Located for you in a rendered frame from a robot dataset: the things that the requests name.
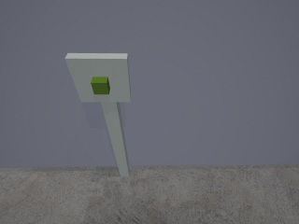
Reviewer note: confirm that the panel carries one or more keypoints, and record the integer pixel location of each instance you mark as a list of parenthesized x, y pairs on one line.
[(83, 67)]

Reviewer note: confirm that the button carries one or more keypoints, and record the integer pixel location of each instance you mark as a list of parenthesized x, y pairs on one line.
[(100, 85)]

